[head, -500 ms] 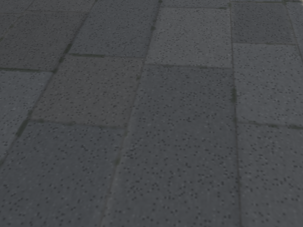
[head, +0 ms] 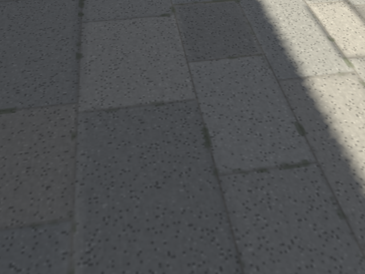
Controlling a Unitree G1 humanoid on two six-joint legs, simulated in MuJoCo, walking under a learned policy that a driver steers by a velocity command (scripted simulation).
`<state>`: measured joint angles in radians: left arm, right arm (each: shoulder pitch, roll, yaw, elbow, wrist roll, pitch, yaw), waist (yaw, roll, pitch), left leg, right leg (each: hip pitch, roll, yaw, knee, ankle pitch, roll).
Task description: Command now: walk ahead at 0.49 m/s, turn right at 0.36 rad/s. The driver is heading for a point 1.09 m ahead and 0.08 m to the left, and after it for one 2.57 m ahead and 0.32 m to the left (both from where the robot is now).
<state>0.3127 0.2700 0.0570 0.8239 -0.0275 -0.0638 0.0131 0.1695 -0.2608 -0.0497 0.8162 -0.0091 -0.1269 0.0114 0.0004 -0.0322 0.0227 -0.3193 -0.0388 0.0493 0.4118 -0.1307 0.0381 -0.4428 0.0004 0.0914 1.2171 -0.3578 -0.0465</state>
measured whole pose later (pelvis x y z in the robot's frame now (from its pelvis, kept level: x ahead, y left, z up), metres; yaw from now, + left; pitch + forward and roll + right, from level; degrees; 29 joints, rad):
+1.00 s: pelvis +0.54 -0.03 -0.01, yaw -3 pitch +2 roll -1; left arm 0.37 0.26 0.04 0.90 -0.02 -0.08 0.00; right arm 0.10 -0.26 -0.04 0.80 0.01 -0.10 0.04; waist 0.03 -0.01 0.03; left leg -0.43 -0.02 0.06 0.55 -0.16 0.06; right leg -0.28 0.00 0.04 1.10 -0.46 -0.04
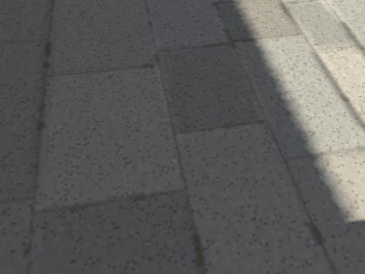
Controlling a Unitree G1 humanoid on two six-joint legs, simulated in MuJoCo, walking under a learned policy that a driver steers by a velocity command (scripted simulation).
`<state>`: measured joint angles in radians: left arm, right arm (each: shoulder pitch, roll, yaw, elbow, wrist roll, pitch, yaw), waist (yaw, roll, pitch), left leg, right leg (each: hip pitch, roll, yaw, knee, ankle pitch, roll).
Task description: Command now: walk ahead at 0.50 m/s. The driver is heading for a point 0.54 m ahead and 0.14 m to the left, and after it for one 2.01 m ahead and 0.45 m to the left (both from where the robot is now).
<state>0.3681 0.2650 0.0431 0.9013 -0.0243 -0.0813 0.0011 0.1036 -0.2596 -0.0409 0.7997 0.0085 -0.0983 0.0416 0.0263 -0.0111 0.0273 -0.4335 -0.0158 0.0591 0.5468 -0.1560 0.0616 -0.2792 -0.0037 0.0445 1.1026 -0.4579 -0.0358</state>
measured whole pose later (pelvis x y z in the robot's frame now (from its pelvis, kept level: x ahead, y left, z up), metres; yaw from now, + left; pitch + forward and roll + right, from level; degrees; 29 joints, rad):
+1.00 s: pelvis +0.53 +0.03 -0.01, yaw +20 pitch +1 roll -2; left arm 0.31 0.28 0.09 0.93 -0.02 -0.05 0.02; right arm 0.07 -0.25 -0.07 0.72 0.02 -0.02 0.05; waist 0.04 0.02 0.04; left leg -0.51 0.03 0.07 0.61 -0.15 0.12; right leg 0.06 -0.09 -0.30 0.48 -0.47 0.06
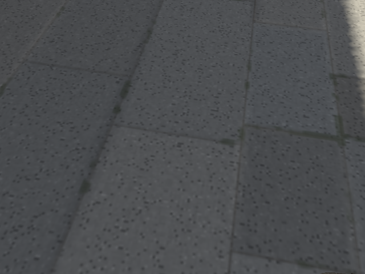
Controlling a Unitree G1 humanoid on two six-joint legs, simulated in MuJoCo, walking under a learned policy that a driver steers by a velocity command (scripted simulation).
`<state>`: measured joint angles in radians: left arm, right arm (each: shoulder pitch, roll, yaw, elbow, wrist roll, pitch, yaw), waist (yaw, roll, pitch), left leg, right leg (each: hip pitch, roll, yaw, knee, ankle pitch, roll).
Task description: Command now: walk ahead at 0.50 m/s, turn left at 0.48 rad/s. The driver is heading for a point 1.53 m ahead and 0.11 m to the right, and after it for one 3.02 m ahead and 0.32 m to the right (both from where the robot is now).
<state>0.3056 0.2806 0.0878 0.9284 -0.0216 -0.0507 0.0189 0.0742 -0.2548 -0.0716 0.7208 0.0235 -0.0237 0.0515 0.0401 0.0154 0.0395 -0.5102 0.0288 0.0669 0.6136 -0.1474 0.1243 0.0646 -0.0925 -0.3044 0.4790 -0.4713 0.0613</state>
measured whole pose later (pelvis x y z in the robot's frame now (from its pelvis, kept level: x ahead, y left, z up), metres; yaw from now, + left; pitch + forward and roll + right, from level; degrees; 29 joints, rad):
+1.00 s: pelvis +0.57 +0.02 +0.02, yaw +6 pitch +2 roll -2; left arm 0.34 0.27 0.05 0.95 -0.02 -0.08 -0.01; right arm 0.05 -0.25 -0.05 0.78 0.02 -0.07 0.02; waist 0.08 0.03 0.01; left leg -0.61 0.09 -0.02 0.55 0.04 0.01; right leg 0.03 0.05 -0.04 0.22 -0.28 -0.03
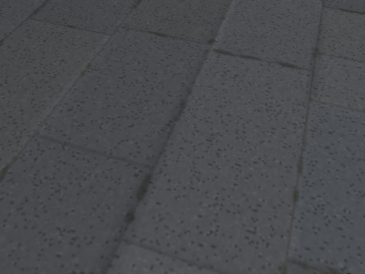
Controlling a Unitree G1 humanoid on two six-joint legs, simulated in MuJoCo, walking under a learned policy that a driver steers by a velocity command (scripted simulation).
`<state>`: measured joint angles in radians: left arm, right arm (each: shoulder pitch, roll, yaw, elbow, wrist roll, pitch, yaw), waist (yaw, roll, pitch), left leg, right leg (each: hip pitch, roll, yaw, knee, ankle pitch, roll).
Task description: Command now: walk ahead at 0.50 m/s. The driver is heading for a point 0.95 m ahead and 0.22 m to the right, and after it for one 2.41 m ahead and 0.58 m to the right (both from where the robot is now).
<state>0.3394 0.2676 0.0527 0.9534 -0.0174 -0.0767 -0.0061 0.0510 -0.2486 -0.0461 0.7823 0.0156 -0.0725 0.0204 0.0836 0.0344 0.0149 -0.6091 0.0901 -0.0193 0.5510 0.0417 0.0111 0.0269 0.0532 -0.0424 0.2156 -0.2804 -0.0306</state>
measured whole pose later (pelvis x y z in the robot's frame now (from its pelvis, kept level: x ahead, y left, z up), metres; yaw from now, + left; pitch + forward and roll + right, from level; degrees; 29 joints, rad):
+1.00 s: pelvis +0.57 -0.04 +0.00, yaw -22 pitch +3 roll +0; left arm 0.33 0.27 0.08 0.78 -0.02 -0.05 0.01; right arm 0.03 -0.28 -0.05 0.76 0.00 -0.10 0.00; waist 0.07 0.03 0.02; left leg -0.63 0.06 -0.10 0.58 0.03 -0.06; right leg -0.13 0.11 0.14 0.36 -0.26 -0.07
